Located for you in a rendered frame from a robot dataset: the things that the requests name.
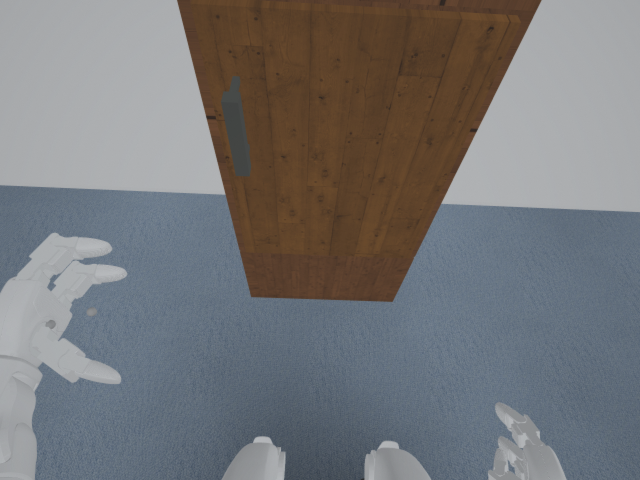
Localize left robot thigh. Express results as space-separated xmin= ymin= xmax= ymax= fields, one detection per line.
xmin=222 ymin=442 xmax=285 ymax=480

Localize handle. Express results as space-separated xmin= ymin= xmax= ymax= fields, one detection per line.
xmin=221 ymin=76 xmax=251 ymax=177

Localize robot left shin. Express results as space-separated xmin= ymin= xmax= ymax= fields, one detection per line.
xmin=253 ymin=436 xmax=273 ymax=444

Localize robot right hand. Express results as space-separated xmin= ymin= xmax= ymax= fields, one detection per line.
xmin=488 ymin=402 xmax=567 ymax=480

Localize cupboard door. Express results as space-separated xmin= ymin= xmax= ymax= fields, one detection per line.
xmin=190 ymin=0 xmax=521 ymax=258

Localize robot left hand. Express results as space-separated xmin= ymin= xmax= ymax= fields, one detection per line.
xmin=0 ymin=233 xmax=127 ymax=384

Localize robot left forearm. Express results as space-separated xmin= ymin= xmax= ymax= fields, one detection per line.
xmin=0 ymin=355 xmax=43 ymax=480

